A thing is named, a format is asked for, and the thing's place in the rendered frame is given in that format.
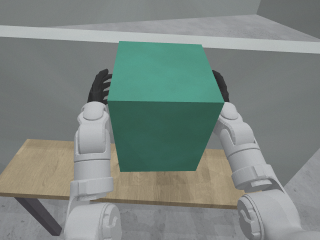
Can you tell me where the left robot upper arm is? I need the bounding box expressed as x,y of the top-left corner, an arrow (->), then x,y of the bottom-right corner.
64,202 -> 122,240

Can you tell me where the left robot hand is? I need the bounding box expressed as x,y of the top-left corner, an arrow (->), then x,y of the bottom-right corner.
87,69 -> 113,105

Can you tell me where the carton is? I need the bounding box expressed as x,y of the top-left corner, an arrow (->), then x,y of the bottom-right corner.
107,41 -> 225,172

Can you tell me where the right robot hand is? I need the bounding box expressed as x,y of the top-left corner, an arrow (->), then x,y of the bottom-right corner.
212,70 -> 230,103

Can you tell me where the left robot forearm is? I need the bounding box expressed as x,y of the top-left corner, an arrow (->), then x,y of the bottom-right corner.
64,101 -> 114,240

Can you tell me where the table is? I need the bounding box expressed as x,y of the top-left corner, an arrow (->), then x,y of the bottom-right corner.
0,139 -> 262,236

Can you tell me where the right robot forearm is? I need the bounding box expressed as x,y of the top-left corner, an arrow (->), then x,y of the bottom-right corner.
213,102 -> 301,226

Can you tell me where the right robot upper arm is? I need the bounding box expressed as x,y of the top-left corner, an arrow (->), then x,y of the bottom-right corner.
237,189 -> 320,240

